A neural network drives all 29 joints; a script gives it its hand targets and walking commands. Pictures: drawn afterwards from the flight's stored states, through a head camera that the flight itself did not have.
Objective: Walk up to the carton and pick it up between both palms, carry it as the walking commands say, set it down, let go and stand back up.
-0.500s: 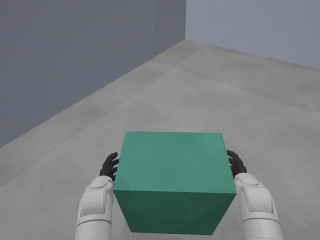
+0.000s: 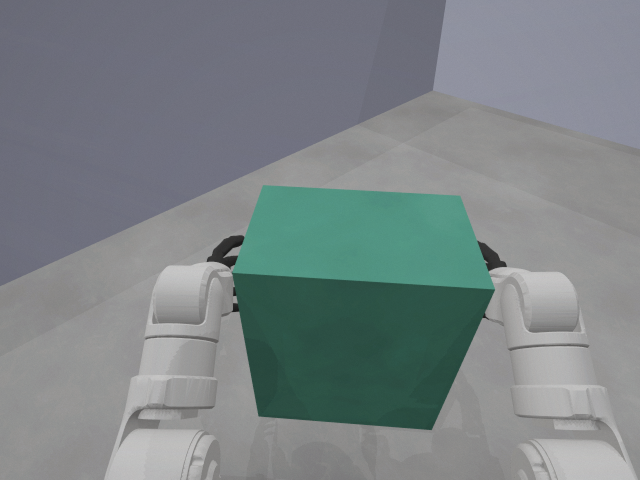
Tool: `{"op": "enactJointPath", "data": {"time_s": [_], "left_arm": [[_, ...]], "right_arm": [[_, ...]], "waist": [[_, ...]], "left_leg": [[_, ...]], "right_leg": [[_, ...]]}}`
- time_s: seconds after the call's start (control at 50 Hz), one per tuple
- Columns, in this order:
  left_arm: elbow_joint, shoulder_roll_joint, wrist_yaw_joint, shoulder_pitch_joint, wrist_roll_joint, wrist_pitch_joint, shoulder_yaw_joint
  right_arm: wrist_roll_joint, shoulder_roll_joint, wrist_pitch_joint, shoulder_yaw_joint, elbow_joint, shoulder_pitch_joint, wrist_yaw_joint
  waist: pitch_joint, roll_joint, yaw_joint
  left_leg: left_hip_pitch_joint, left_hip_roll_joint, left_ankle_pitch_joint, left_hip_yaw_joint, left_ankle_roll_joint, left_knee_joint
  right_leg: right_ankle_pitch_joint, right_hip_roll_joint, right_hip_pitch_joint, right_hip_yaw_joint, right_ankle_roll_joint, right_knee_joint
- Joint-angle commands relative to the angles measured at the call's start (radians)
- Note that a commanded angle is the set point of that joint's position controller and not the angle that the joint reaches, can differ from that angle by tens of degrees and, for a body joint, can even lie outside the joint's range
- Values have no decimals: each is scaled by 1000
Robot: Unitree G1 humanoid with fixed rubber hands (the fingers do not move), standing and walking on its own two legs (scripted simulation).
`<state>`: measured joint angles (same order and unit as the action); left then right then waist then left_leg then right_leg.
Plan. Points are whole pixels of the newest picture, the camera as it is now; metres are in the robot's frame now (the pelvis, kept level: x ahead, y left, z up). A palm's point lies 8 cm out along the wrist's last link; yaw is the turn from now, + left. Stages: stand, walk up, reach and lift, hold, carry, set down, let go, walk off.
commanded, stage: carry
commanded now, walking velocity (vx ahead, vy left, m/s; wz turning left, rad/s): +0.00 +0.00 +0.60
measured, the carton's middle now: (351, 314) +0.34 -0.02 +0.07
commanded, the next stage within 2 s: none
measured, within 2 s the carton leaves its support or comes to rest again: neither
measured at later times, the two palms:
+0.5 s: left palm (129, 366) +0.25 +0.23 +0.11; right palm (407, 302) +0.34 -0.09 +0.09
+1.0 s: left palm out of the picture +0.07 +0.31 +0.10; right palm (318, 359) +0.25 +0.03 +0.11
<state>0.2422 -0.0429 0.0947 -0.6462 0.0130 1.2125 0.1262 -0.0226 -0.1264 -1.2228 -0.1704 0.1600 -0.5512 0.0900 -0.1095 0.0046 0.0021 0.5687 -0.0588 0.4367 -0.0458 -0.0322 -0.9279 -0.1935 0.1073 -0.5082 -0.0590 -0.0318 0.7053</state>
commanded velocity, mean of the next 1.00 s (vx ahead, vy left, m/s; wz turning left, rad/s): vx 0.00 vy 0.00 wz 0.60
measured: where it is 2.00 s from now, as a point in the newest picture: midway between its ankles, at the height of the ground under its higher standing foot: outside the picture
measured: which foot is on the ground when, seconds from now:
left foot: up 0.00-0.06, down 0.08-0.34, up 0.36-0.52, down 0.54-1.00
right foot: down 0.00-0.10, up 0.12-0.30, down 0.32-1.00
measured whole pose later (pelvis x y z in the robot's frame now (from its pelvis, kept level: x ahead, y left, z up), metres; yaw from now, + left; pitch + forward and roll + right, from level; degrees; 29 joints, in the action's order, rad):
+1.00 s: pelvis -0.16 -0.01 +0.00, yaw +33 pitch +3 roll +1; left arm 0.03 0.04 0.11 -0.61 0.05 1.17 0.25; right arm -0.02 -0.08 -1.19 -0.24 0.08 -0.65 0.12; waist 0.03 -0.01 -0.03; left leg 0.53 -0.06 0.19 0.07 0.04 -0.68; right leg -0.35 0.19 -0.47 -0.16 -0.05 0.79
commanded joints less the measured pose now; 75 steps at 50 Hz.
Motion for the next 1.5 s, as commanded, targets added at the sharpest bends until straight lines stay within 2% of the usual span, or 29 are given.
{"op": "enactJointPath", "data": {"time_s": [0.0, 0.06, 0.08, 0.1, 0.16, 0.24, 0.28, 0.32, 0.34, 0.42, 0.48, 0.52, 0.58, 0.74, 0.8, 0.82, 0.92, 0.96, 0.98, 1.0, 1.06, 1.22, 1.26, 1.28, 1.3, 1.34, 1.42, 1.46, 1.48], "left_arm": [[-123, 1014, -198, -732, -376, -2, -461], [-141, 1018, -192, -725, -336, -6, -413], [-144, 1025, -194, -711, -330, -5, -407], [-163, 1046, -196, -803, -351, -10, -418], [-133, 1081, -187, -989, -426, -25, -456], [-198, 1153, -186, -879, -469, -28, -478], [-194, 1170, -187, -839, -467, -27, -465], [-212, 1134, -187, -765, -436, -39, -444], [-218, 1130, -189, -772, -441, -49, -469], [-330, 1107, -202, -808, -392, -58, -492], [-359, 1050, -195, -784, -347, -71, -497], [-390, 1018, -191, -783, -339, -69, -519], [-405, 1003, -186, -777, -338, -68, -548], [-341, 1095, -214, -735, -416, -68, -587], [-333, 1076, -217, -700, -403, -79, -583], [-363, 1064, -221, -756, -406, -85, -588], [-364, 1022, -208, -735, -346, -65, -575], [-364, 1008, -204, -679, -319, -53, -560], [-374, 1011, -204, -671, -315, -51, -561], [-390, 1014, -206, -718, -336, -54, -577], [-325, 1044, -221, -733, -383, -58, -589], [-247, 1126, -224, -774, -446, -69, -594], [-255, 1111, -223, -721, -424, -75, -561], [-280, 1117, -219, -765, -429, -85, -564], [-298, 1090, -213, -848, -436, -97, -573], [-338, 1092, -229, -942, -449, -68, -591], [-240, 1062, -220, -682, -356, -33, -518], [-262, 1033, -212, -696, -341, -32, -504], [-241, 1038, -221, -673, -339, -22, -503]], "right_arm": [[-409, 1079, 9, 541, -109, -974, -238], [-403, 1170, -2, 488, 16, -886, -255], [-400, 1174, -1, 468, 35, -836, -258], [-397, 1182, 10, 461, 26, -876, -259], [-429, 1168, 27, 470, -51, -1120, -232], [-391, 1168, 40, 456, -170, -1008, -203], [-369, 1146, 34, 464, -207, -969, -184], [-375, 1141, 33, 508, -294, -975, -176], [-373, 1127, 40, 515, -304, -989, -177], [-391, 1183, 46, 604, -286, -995, -188], [-417, 1189, 56, 641, -263, -985, -206], [-422, 1183, 58, 654, -246, -969, -216], [-433, 1162, 70, 650, -234, -941, -220], [-357, 1108, 72, 616, -324, -911, -199], [-350, 1103, 69, 638, -362, -908, -195], [-361, 1113, 74, 653, -376, -962, -198], [-383, 1119, 58, 653, -255, -913, -227], [-379, 1125, 47, 627, -182, -803, -250], [-382, 1127, 51, 615, -155, -768, -254], [-381, 1150, 57, 602, -148, -767, -255], [-374, 1143, 58, 591, -167, -822, -245], [-350, 1098, 74, 578, -265, -940, -221], [-342, 1098, 66, 586, -274, -894, -220], [-348, 1106, 70, 591, -285, -922, -220], [-374, 1128, 83, 616, -326, -1070, -221], [-372, 1119, 82, 599, -267, -1092, -216], [-345, 1132, 44, 554, -162, -861, -231], [-348, 1129, 38, 530, -85, -791, -242], [-330, 1151, 39, 521, -33, -721, -245]], "waist": [[-383, -208, -7], [-368, -90, -28], [-336, 149, -21], [-298, 249, -4], [-325, 86, -3], [-475, 237, -5], [-540, 171, 2], [-582, -245, -8], [-594, -321, -13], [-516, -244, 0], [-516, -285, -5], [-554, -163, -13], [-639, 239, -15], [-596, 137, 0], [-576, -359, -5], [-538, -380, -9], [-480, -205, -9], [-509, 1, -26], [-523, 273, -14], [-534, 276, -9], [-474, 53, -13], [-488, 284, 9], [-527, -39, 18], [-500, -332, 3], [-439, -376, -10], [-386, -156, -11], [-428, -101, -23], [-469, 236, -4], [-509, 255, -4]], "left_leg": [[-166, 39, -22, 71, 22, 93], [-331, 82, -125, -78, 74, 446], [-333, 291, -136, -456, 138, 592], [-312, 373, -221, -603, 179, 602], [-260, 287, -255, -401, 146, 526], [-365, 241, -503, -309, 119, 436], [-317, 190, -612, -223, 87, 315], [11, 12, -109, -15, 8, 82], [77, 34, 137, 15, 0, 76], [11, -4, 22, 111, 16, 105], [-130, -11, -103, 136, 33, 344], [-317, 61, -326, 21, 66, 424], [-715, 363, -1379, -371, 236, 266], [-451, 236, -914, -238, 132, 291], [0, 13, 82, 58, 18, 117], [-17, 72, 91, 30, 33, 76], [-213, 18, -130, 118, 49, 265], [-443, 151, -386, -123, 108, 449], [-580, 375, -825, -477, 206, 441], [-593, 383, -860, -500, 250, 432], [-493, 311, -356, -390, 156, 491], [-303, 158, -58, -160, -95, 761], [-189, 46, -96, -2, -156, 493], [-155, 18, -49, 37, -92, 134], [-218, 90, -84, -35, -48, -32], [-161, 57, -87, 29, -4, 81], [-316, 58, -262, 38, 55, 476], [-586, 340, -1034, -313, 150, 392], [-555, 360, -979, -321, 216, 386]], "right_leg": [[-226, 218, 121, 136, 44, -338], [-218, 127, 42, -2, -27, -43], [-271, 10, -94, -79, -82, 128], [-358, -50, -204, 3, -85, 283], [-261, -44, -92, 31, -42, 295], [-213, -97, 111, 11, -28, 12], [-116, -51, 362, 56, 0, -264], [464, 279, 650, 369, 117, -200], [670, 353, 684, 335, 205, -126], [855, 248, 618, 135, 143, -90], [692, 213, 560, 29, 84, -26], [535, 173, 428, -15, 11, 56], [-402, -34, -54, -3, -39, 212], [-125, -53, 276, 25, -6, -137], [606, 321, 583, 286, 183, -125], [670, 359, 512, 259, 199, -119], [461, 233, 369, 24, 53, -37], [87, 132, 161, -35, -37, 128], [-370, -16, -75, -56, -86, 255], [-483, -35, -116, 51, -54, 334], [-342, -25, -87, 41, -40, 325], [-346, -161, 394, -112, 17, -195], [-388, 56, 591, 148, 86, -424], [-307, 262, 416, 371, 176, -353], [-197, 322, 209, 336, 214, -334], [-42, 185, 264, 113, 113, -268], [326, 88, 300, 60, 33, -21], [-220, -27, -9, -3, -54, 140], [-421, -51, -9, 25, -31, 166]]}}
